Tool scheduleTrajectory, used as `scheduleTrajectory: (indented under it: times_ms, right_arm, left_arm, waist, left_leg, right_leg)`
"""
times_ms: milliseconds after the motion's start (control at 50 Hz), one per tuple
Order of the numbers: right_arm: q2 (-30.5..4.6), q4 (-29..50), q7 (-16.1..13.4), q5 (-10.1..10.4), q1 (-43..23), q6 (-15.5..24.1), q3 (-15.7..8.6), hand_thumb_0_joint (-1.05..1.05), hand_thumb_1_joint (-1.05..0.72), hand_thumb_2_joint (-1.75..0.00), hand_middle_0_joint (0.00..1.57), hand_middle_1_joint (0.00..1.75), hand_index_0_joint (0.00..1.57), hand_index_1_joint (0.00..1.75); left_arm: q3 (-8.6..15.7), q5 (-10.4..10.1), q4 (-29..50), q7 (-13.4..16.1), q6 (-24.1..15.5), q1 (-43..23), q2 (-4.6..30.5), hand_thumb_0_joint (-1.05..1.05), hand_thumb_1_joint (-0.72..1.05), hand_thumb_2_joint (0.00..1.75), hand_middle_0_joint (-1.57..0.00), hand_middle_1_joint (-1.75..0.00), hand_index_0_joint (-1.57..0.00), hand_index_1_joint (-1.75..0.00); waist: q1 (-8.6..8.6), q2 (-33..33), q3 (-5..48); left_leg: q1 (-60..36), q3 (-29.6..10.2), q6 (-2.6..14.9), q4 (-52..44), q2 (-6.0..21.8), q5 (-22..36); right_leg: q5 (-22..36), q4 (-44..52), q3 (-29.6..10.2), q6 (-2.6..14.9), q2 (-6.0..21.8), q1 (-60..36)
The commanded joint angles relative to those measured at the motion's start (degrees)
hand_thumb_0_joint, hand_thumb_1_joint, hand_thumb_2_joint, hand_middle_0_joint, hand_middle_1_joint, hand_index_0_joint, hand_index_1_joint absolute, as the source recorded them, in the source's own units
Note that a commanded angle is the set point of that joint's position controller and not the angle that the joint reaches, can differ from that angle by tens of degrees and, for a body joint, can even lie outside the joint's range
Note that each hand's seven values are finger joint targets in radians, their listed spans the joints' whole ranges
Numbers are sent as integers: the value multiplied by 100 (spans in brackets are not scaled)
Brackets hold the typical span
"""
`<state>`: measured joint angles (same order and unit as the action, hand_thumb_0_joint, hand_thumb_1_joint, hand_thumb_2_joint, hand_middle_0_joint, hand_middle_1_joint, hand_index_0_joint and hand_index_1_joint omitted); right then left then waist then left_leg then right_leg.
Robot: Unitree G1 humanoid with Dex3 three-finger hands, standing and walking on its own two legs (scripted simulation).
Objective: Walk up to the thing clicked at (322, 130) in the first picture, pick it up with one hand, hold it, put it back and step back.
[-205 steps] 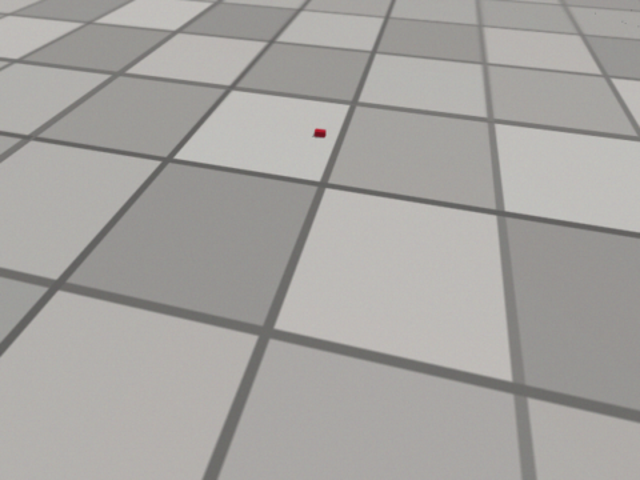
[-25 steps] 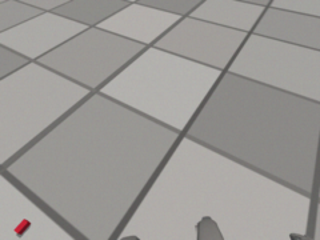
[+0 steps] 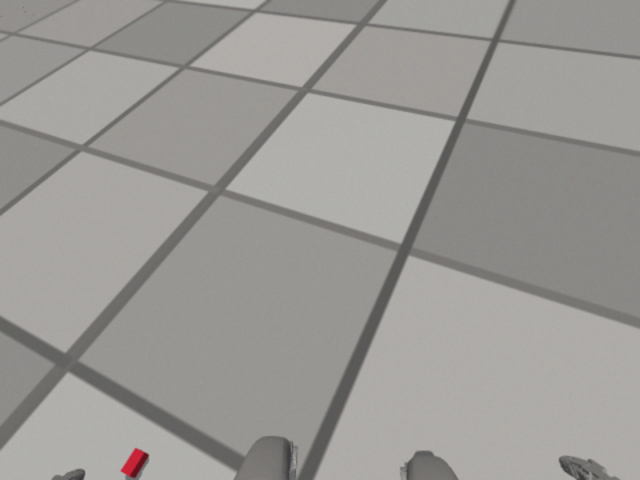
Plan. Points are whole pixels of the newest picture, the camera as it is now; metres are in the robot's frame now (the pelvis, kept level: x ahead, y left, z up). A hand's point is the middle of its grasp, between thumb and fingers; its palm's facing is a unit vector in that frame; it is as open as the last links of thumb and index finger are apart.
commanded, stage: walk up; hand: left
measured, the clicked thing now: (135, 462) +0.29 +0.59 -0.72
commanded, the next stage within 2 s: none
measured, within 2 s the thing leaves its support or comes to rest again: neither
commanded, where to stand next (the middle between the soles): -0.15 +0.46 m, yaw -15 degrees
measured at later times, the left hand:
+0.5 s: hand out of the picture +0.00 +0.50 -0.13, palm faces -0.19 -0.84 -0.51, open 7.4 cm
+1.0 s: hand out of the picture -0.10 +0.79 -0.13, palm faces -0.11 -0.83 -0.55, open 7.4 cm
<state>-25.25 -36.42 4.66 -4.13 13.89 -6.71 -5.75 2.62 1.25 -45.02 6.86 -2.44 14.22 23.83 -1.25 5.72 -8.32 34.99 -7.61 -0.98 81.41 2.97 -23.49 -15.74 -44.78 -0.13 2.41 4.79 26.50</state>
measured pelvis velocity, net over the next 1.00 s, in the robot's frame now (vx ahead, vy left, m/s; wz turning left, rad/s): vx -0.24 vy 0.48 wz -0.15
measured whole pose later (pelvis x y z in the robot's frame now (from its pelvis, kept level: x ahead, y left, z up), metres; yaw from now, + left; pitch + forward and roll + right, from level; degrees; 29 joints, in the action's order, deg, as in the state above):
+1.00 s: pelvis -0.24 +0.48 +0.00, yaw -9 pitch -3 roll -3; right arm -21.1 -43.0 3.0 -4.2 16.6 -6.4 -4.0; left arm 6.2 -0.8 -51.2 6.2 0.6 14.7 28.1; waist -3.3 1.2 -7.4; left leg 24.5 -0.5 0.9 50.9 1.9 -23.5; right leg -25.4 -76.5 -5.5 2.5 -4.2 38.9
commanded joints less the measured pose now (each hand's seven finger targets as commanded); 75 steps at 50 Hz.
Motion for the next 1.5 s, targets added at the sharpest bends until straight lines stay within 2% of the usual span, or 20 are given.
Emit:
scheduleTrajectory:
  times_ms: [0,60,120,160,200,260,340,400,440,480,720,780,820,860,940,1120,1280,1340,1420,1480]
  right_arm:
    - [-985,338,23,58,285,61,-419,0,-90,-90,20,30,20,30]
    - [-1000,365,-19,111,76,69,-416,0,-90,-90,20,30,20,30]
    - [-1095,-115,-106,31,1294,172,-566,0,-90,-90,20,30,20,30]
    - [-2177,65,-213,-64,948,265,-709,0,-90,-90,20,30,20,30]
    - [-2155,372,-291,98,-406,267,-594,0,-90,-90,20,30,20,30]
    - [-1218,434,-396,-58,-687,327,-359,0,-90,-90,20,30,20,30]
    - [-1173,351,-370,-50,-137,298,-306,0,-90,-90,20,30,20,30]
    - [-762,543,-301,124,-302,144,-161,0,-90,-90,20,30,20,30]
    - [-617,351,-340,139,660,49,-106,0,-90,-90,20,30,20,30]
    - [-1079,422,-437,54,454,-19,-352,0,-90,-90,20,30,20,30]
    - [-1053,146,-92,98,360,-31,-420,0,-90,-90,20,30,20,30]
    - [-1194,-322,-95,35,1356,26,-563,0,-90,-90,20,30,20,30]
    - [-1838,-232,-151,-104,1337,113,-629,0,-90,-90,20,30,20,30]
    - [-2211,102,-258,78,-349,166,-563,0,-90,-90,20,30,20,30]
    - [-1396,163,-365,-9,-617,272,-375,0,-90,-90,20,30,20,30]
    - [-1290,-438,-472,221,552,679,-336,0,-90,-90,20,30,20,30]
    - [-994,-572,-378,125,-290,587,-260,0,-90,-90,20,30,20,30]
    - [-952,-556,-397,265,-257,605,-292,0,-90,-90,20,30,20,30]
    - [-1062,-905,-219,437,501,758,-290,0,-90,-90,20,30,20,30]
    - [-957,-927,-165,434,568,805,-189,0,-90,-90,20,30,20,30]
  left_arm:
    - [756,180,257,0,-114,-85,2146,0,90,90,-20,-30,-20,-30]
    - [836,237,201,-33,-75,343,2314,0,90,90,-20,-30,-20,-30]
    - [727,129,251,-31,10,-34,2045,0,90,90,-20,-30,-20,-30]
    - [468,-22,389,117,17,-297,1105,0,90,90,-20,-30,-20,-30]
    - [505,53,217,170,-64,-711,1667,0,90,90,-20,-30,-20,-30]
    - [565,-250,-270,13,-30,536,1508,0,90,90,-20,-30,-20,-30]
    - [408,-340,-84,-30,-116,550,1082,0,90,90,-20,-30,-20,-30]
    - [530,-159,-408,83,-152,1675,1456,0,90,90,-20,-30,-20,-30]
    - [664,28,2,123,-93,1104,1965,0,90,90,-20,-30,-20,-30]
    - [712,29,310,124,-80,456,2174,0,90,90,-20,-30,-20,-30]
    - [837,188,310,-36,16,166,2147,0,90,90,-20,-30,-20,-30]
    - [794,129,300,-46,130,-145,2039,0,90,90,-20,-30,-20,-30]
    - [510,4,324,49,184,15,959,0,90,90,-20,-30,-20,-30]
    - [668,55,333,155,97,-855,1658,0,90,90,-20,-30,-20,-30]
    - [692,-278,-450,2,190,653,1497,0,90,90,-20,-30,-20,-30]
    - [471,115,-344,-466,81,417,1286,0,90,90,-20,-30,-20,-30]
    - [553,122,-1124,-663,93,2363,946,0,90,90,-20,-30,-20,-30]
    - [694,146,-440,-541,62,806,1536,0,90,90,-20,-30,-20,-30]
    - [589,89,-167,-525,-234,-297,1300,0,90,90,-20,-30,-20,-30]
    - [641,169,-138,-691,-156,-207,1370,0,90,90,-20,-30,-20,-30]
  waist:
    - [-81,-1641,509]
    - [243,-1948,748]
    - [-466,-1104,1190]
    - [-656,1816,598]
    - [-402,1435,15]
    - [73,478,207]
    - [-111,1351,859]
    - [511,33,1242]
    - [15,-789,1496]
    - [27,-744,1384]
    - [208,-2151,746]
    - [-326,-1526,982]
    - [-419,1544,390]
    - [-338,1385,-675]
    - [169,417,-242]
    - [-157,-169,1052]
    - [781,337,595]
    - [490,-1576,-516]
    - [-261,-1114,-308]
    - [-59,-1743,-4]
  left_leg:
    - [-682,617,152,-1482,128,91]
    - [-872,875,129,-2629,108,-749]
    - [-2275,1133,186,-4581,-239,-197]
    - [-1758,-1918,886,-5748,1433,922]
    - [144,-2981,2078,-6262,2161,-277]
    - [-1235,-506,1278,-4749,858,2489]
    - [-2647,-361,1436,-4102,828,4344]
    - [-1314,253,809,-2702,217,2698]
    - [817,-67,301,-1456,-187,-1062]
    - [415,-557,296,-178,-91,-1131]
    - [-825,588,21,-2486,64,-982]
    - [-2422,916,245,-4071,-107,-478]
    - [-1498,-1804,759,-5638,1162,-1057]
    - [1224,-3523,1802,-7180,2116,-2795]
    - [-524,-1086,549,-5828,746,-867]
    - [-2893,-2138,990,-6393,1782,-2249]
    - [-889,843,-452,-6635,233,-909]
    - [969,103,-213,-2241,-54,-312]
    - [386,22,21,-2252,-167,497]
    - [-796,827,-4,-3436,32,411]
  right_leg:
    - [-1428,1648,-769,674,411,481]
    - [-916,1486,-1068,802,552,54]
    - [-287,3,-624,373,274,538]
    - [-2233,-2644,-16,-90,-1420,2419]
    - [-1770,-3394,-277,45,-620,1435]
    - [-1218,-3241,-193,28,-827,1463]
    - [-1135,-595,243,-39,-461,708]
    - [976,1916,-254,-72,-218,-1803]
    - [2037,1536,-3011,578,1730,-3084]
    - [733,2090,-3611,1576,2406,-1576]
    - [-1282,1695,-1208,789,815,-149]
    - [-1513,817,-865,268,577,973]
    - [-2250,-2578,306,-51,-1114,2477]
    - [-1761,-3587,-538,29,-784,1350]
    - [-766,-3510,-643,28,-937,1506]
    - [-1769,-795,-690,-121,-577,681]
    - [-553,2931,789,276,-915,-3339]
    - [-3562,3751,-3430,1534,1947,-1864]
    - [-1789,3512,-1464,1037,954,-1990]
    - [-1728,3238,-578,770,561,-1456]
